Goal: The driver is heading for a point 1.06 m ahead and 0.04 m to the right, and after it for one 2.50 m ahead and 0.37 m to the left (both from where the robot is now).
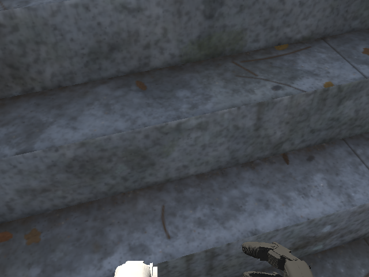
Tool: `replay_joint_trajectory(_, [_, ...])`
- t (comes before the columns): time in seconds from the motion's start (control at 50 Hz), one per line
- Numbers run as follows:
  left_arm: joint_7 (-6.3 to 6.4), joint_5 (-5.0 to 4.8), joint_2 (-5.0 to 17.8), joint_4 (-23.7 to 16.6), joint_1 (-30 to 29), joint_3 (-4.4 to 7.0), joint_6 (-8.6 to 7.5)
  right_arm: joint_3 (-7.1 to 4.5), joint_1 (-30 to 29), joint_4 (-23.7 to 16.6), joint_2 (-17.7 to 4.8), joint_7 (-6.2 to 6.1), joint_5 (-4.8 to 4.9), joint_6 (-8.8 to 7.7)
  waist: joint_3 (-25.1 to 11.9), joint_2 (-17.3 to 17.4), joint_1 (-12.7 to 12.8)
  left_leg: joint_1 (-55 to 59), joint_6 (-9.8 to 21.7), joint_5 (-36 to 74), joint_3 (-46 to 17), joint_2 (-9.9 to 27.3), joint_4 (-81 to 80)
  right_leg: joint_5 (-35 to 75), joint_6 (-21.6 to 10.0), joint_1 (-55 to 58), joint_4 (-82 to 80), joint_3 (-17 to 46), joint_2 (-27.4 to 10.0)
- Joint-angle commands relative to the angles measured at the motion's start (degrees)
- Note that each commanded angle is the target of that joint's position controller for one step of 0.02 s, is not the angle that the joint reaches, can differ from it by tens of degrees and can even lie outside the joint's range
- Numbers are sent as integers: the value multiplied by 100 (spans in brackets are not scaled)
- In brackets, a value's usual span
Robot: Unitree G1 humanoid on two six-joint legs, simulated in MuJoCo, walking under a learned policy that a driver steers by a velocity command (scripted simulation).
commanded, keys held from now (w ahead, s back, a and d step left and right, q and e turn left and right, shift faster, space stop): w+e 0.36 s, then w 0.64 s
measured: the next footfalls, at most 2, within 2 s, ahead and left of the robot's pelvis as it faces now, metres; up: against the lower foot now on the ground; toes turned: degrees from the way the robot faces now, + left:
left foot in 0.38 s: +0.29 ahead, +0.18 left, +0.25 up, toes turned -13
right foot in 0.74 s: +0.08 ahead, -0.04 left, +0.00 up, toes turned -21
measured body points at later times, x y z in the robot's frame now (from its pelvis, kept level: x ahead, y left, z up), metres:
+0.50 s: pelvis +0.10 +0.08 +0.15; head +0.10 +0.08 +0.60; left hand +0.29 +0.29 +0.05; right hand +0.28 -0.17 +0.08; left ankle +0.24 +0.18 -0.46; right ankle +0.03 -0.06 -0.38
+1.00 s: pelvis +0.03 +0.04 +0.04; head +0.01 +0.01 +0.48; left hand +0.07 +0.26 -0.09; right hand +0.23 -0.15 -0.04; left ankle +0.04 +0.16 -0.33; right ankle +0.04 -0.03 -0.70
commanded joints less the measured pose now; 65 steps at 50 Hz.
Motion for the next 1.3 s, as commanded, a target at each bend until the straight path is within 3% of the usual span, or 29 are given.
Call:
replay_joint_trajectory(0.02, [25, -47, 766, -307, 273, 252, -187, -75, -522, -451, -310, 8, -64, -123, 251, -206, 178, -1352, -75, -396, 92, 40, 626, -1610, -121, 1149, -2435, 3144, -1394])
replay_joint_trajectory(0.16, [214, 12, 348, 106, 1421, 266, -234, 133, -1773, -1027, 39, 76, 49, -27, 384, -681, 727, -2144, -198, -1760, 271, 67, -117, -423, -652, 2423, -3022, 3041, -1266])
replay_joint_trajectory(0.22, [477, -23, 549, 143, 1647, 355, -239, 203, -2519, -1561, 99, 60, -73, 46, -55, -548, 815, -1578, -25, -2585, -178, 103, -806, 1099, -976, 2891, -3806, 3510, -1848])
replay_joint_trajectory(0.24, [529, -60, 713, 171, 1508, 401, -193, 252, -2071, -1427, 84, 48, -17, 79, -287, -577, 628, -431, 76, -3090, 187, 97, -1906, 1749, -999, 2724, -4295, 2853, -1833])
replay_joint_trajectory(0.28, [540, -93, 649, 25, 1049, 412, -82, 238, -1455, -1228, -52, 7, 74, 107, -315, -333, 141, 2449, 359, -5058, 217, -61, -4219, 4517, -747, 1507, -4231, 1610, -1678])
replay_joint_trajectory(0.32, [283, -326, 792, -110, 1200, 445, -257, -268, 87, -735, -828, -80, 400, -61, -1682, -537, -319, 5570, 254, -4969, 874, -558, -5015, 10556, -673, 1170, -2760, 1448, -1521])
replay_joint_trajectory(0.36, [-112, -297, 1268, -595, 349, 571, -455, -599, 1271, -363, -1518, -188, 255, -45, -3227, 598, -924, 7620, 330, -6236, -934, -40, -6887, 8559, -119, 35, -604, 1219, -717])
replay_joint_trajectory(0.38, [-263, -102, 798, -672, 340, 455, -585, -715, 1118, -84, -1732, -266, 202, 75, -3625, 2917, -666, 7775, 927, -6666, -3315, 1161, -7599, 2404, -28, -826, 2262, 1502, -211])
replay_joint_trajectory(0.4, [-330, 324, 409, -862, -97, 306, -572, -757, 904, -123, -1709, -227, 180, 347, -3318, 2425, -655, 6176, 743, -7250, -3875, 836, -8629, 1917, 144, -994, 4814, 1708, -80])
replay_joint_trajectory(0.44, [-217, 413, -465, -1464, -404, 43, -89, -617, -729, 23, -1070, -119, 140, 410, -779, 632, 465, 3561, 602, -7314, -3187, 1029, -8444, 1771, 280, -2004, 6182, 1371, -211])
replay_joint_trajectory(0.46, [-184, 453, -594, -1476, -191, -136, 146, -540, -869, 342, -761, -78, 75, 368, 256, -181, 823, 2418, 415, -6827, -2241, 869, -7910, 1531, 403, -2012, 5832, 1321, -292])
replay_joint_trajectory(0.5, [-106, 394, -117, -1069, 743, -70, 455, -469, -1088, 440, -737, -55, 52, 182, 666, -314, 1120, 1468, 433, -6374, -1151, 722, -7846, 1815, 727, -1425, 6058, 582, -123])
replay_joint_trajectory(0.6, [-115, -59, 467, -765, 1395, 24, 525, -546, -2308, 132, -1330, -29, -24, 21, 302, 192, 1593, 601, 612, -6523, -702, 912, -7514, 2216, 917, -103, 5027, -242, -586])
replay_joint_trajectory(0.64, [-86, -129, 507, -784, 1379, 3, 590, -515, -2454, -83, -1349, -43, 49, 74, 262, 406, 1473, 792, 482, -6672, -613, 904, -6991, 2193, 641, 330, 3109, -519, -985])
replay_joint_trajectory(0.66, [-57, -223, 483, -756, 1752, -4, 567, -536, -2464, -157, -1354, -127, -67, 108, 135, 591, 1630, 1607, 464, -6431, -496, 964, -6534, 2047, 358, 395, 1203, -647, -1229])
replay_joint_trajectory(0.68, [-26, -294, 577, -561, 1815, 17, 455, -531, -2025, -227, -1205, -278, -108, 222, -8, 596, 1405, 2155, 297, -5967, -115, 697, -5792, 2389, 148, 1044, -715, -1083, -1278])
replay_joint_trajectory(0.72, [131, -421, 217, 58, 2510, -98, 356, -313, -1731, -507, -558, -612, 280, 338, -228, 768, 1294, 2414, 368, -4510, 306, 533, -4439, 4513, -110, 2350, -3210, -1596, -1702])
replay_joint_trajectory(0.74, [80, -440, -35, 265, 2349, -202, 311, -268, -1080, -404, -177, -684, 316, 389, -564, 104, 931, 2602, 385, -3776, 902, 167, -2722, 4780, -182, 2766, -3867, -1354, -1752])
replay_joint_trajectory(0.76, [-65, 53, -269, -79, 1531, -437, 120, -401, -545, 5, 16, -413, 302, 349, -1052, -254, 517, 1474, 128, -4156, 1036, -589, 1285, 4029, 142, 2961, -2254, -636, -1442])
replay_joint_trajectory(0.78, [-138, 495, 608, -443, 935, -293, -122, -353, 48, -534, 458, -197, 430, 137, -826, -1005, -269, 144, -322, -3733, 145, -557, 3325, 7708, 813, 2735, -1295, 901, -1863])
replay_joint_trajectory(0.8, [-7, 513, 1197, -403, 1204, -67, -154, -161, -132, -980, 679, -135, 264, -21, -1104, -541, -509, -1138, -384, -3010, -45, -413, 4098, 6182, 438, 3593, -2120, 2352, -2912])
replay_joint_trajectory(0.82, [44, 282, 758, -283, 1374, -96, -138, -87, -1287, -1256, 313, -4, 13, -113, -298, 543, -241, -1797, -289, -2342, -221, -67, 3575, 4307, 414, 3291, -2118, 2067, -2714])
replay_joint_trajectory(0.84, [251, 216, 1394, -581, 753, 238, -240, -206, -1343, -1464, -233, 70, -56, -44, -506, -301, -344, -1882, -287, -1586, -344, 376, 2711, -206, -67, 3124, -3498, 3859, -3552])
replay_joint_trajectory(0.86, [382, 31, 926, -539, 591, 151, -296, -431, -1872, -1337, -942, 154, -74, 59, -128, 451, -61, -1677, -262, -941, -672, 575, 2021, -1615, -185, 2981, -4060, 3998, -3531])
replay_joint_trajectory(0.88, [417, -5, 830, -565, 630, 141, -384, -549, -1874, -1255, -1236, 222, -26, 209, 148, 347, 71, -1248, -258, -714, -514, 518, 1166, -1911, -222, 2733, -4092, 3791, -3396])
replay_joint_trajectory(0.92, [357, -41, 414, -319, 1225, 88, -382, -494, -1437, -819, -891, 235, 82, 383, 392, 559, 296, -477, -256, -836, 64, 280, 429, -1742, -58, 2293, -3656, 2643, -2674])
replay_joint_trajectory(1.0, [259, 27, 334, 46, 1810, 211, -385, -362, -507, -200, -372, 251, 120, 364, 86, -524, 378, 100, -91, -917, 486, -53, 270, -1354, -253, 2433, -3264, 1699, -2273])
replay_joint_trajectory(1.1, [213, -20, 258, 376, 1879, 179, -458, -365, -543, -254, -489, 152, 22, 299, 416, -658, 309, -338, -21, -1421, 406, -3, 563, -1385, -604, 2526, -3565, 1673, -2583])
replay_joint_trajectory(1.3, [127, -5, 713, 483, 1769, 268, -518, -338, -532, -799, -550, -49, 205, 349, 578, -465, 186, -966, 61, -2972, -45, 252, 1257, -1487, -764, 2636, -3992, 1668, -2972])
Keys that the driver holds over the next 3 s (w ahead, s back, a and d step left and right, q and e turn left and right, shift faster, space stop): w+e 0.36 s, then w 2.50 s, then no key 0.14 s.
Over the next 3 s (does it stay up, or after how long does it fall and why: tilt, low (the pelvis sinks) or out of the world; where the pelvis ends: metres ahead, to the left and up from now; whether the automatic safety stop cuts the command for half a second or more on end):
stays up -0.27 0.00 -0.18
